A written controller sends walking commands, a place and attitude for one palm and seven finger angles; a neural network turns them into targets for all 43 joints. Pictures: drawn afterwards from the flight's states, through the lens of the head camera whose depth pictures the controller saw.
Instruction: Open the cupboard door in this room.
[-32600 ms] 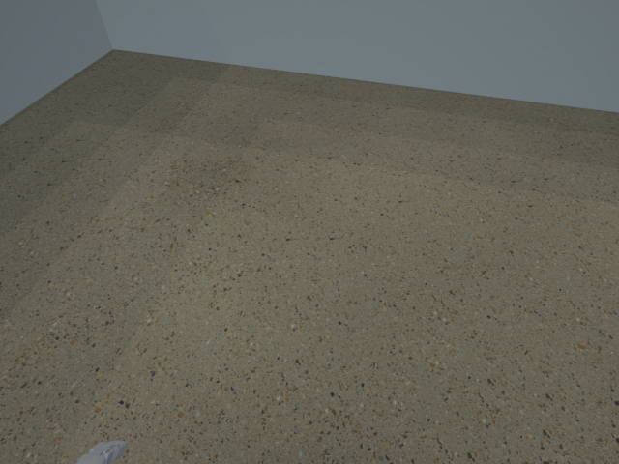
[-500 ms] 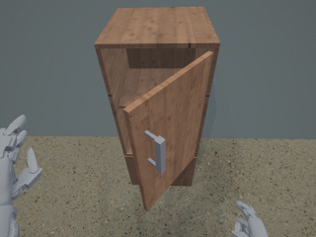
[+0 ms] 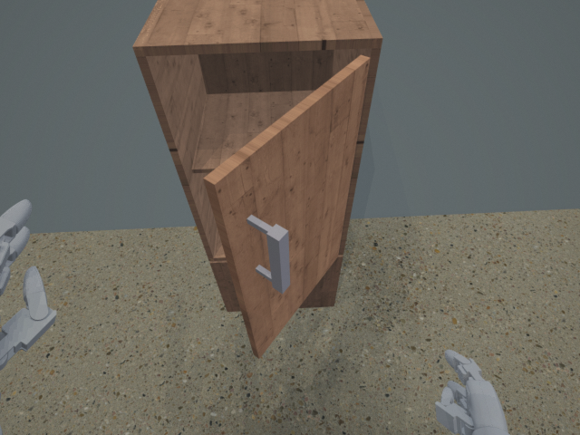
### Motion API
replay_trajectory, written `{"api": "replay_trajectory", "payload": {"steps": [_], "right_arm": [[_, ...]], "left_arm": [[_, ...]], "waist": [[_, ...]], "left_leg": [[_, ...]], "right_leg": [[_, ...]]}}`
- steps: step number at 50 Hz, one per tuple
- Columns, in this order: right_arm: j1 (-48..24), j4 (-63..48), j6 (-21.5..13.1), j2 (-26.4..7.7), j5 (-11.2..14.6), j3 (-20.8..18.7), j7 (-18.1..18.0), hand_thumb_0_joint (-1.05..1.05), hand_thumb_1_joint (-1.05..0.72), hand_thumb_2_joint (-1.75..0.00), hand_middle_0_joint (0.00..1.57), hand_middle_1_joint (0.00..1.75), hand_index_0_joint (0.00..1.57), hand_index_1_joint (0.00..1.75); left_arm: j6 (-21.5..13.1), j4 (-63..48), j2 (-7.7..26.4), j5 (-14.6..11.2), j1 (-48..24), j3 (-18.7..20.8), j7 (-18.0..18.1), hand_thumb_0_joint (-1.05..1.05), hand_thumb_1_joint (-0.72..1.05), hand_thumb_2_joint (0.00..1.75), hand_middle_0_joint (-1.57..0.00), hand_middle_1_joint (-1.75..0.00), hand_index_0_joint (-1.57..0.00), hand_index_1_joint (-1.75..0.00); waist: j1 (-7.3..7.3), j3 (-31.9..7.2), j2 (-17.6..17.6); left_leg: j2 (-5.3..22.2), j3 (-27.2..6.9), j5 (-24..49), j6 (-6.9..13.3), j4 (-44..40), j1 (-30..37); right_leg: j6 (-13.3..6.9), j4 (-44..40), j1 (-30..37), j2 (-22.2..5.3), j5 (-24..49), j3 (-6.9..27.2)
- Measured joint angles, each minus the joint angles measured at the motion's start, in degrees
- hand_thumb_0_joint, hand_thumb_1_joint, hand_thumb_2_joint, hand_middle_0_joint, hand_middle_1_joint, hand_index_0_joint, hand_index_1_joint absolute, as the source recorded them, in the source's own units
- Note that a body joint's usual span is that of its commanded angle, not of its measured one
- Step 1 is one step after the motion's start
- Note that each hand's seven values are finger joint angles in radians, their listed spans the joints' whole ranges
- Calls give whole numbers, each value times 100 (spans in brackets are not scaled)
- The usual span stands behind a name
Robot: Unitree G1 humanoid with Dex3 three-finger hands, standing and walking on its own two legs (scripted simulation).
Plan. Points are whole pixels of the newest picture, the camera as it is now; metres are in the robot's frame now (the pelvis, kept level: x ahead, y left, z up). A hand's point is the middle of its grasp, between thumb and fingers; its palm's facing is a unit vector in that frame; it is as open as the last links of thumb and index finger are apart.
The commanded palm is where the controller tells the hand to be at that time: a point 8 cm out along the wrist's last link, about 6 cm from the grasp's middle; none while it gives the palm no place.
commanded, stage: step back with the hand held close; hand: left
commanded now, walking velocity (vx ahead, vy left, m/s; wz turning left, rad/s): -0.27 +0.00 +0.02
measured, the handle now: (269, 255) +0.36 +0.06 +0.03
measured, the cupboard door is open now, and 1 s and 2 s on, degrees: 51 51 51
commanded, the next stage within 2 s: stop stepping back and stand still in 0.76 s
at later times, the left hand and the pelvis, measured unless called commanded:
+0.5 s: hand out of the picture +0.11 +0.28 +0.16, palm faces +0.48 -0.77 -0.43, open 7.4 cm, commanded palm +0.04 +0.32 +0.17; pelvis -0.09 +0.01 -0.02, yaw +2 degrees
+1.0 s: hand out of the picture +0.05 +0.25 +0.16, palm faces +0.33 -0.79 -0.51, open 7.4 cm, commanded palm -0.03 +0.30 +0.17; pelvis -0.17 +0.00 -0.01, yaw +0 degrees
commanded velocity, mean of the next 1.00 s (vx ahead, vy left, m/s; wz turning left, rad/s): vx -0.25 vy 0.01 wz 0.00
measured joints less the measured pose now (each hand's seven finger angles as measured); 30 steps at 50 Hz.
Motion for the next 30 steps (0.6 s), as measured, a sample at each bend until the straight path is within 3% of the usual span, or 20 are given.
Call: {"api": "replay_trajectory", "payload": {"steps": [9, 18, 24, 27, 30], "right_arm": [[116, -125, 88, 133, 37, 13, -32, 2, -91, -90, 20, 30, 20, 30], [318, -165, -146, 187, 9, 136, -8, 2, -90, -90, 20, 30, 20, 30], [366, 6, -253, 163, -36, 165, 9, 2, -90, -90, 20, 30, 20, 30], [369, 17, -281, 151, -52, 154, -29, 2, -90, -90, 20, 30, 20, 30], [446, 20, -363, 215, -68, 82, -55, 2, -90, -90, 20, 30, 20, 30]], "left_arm": [[-90, -220, 244, 22, 69, 285, 121, 1, 88, 90, -21, -30, -22, -30], [-272, -180, -29, 230, -157, 303, 201, 1, 89, 90, -21, -30, -21, -30], [-386, -307, -104, 177, -321, 246, 287, 1, 88, 90, -21, -30, -21, -30], [-439, -429, 1, 149, -303, 279, 309, 1, 88, 90, -21, -30, -21, -30], [-452, -508, 243, 164, -311, 407, 272, 1, 88, 90, -21, -30, -21, -30]], "waist": [[-20, -14, -280], [67, 19, -278], [30, 71, -333], [-55, 144, -306], [-172, 217, -171]], "left_leg": [[-125, 86, 93, 114, 291, -326], [-112, 3, -187, 191, 1085, -887], [-140, -100, -523, 147, 1299, -1250], [-114, -134, -170, 188, 1166, -1338], [-25, -263, 603, 207, 971, -1369]], "right_leg": [[84, 375, -379, -133, 77, 96], [72, 926, -797, -135, 44, 33], [35, 846, -1007, -108, 90, 15], [68, 951, -1142, -41, -380, 42], [116, 1870, -1166, 202, -820, 117]]}}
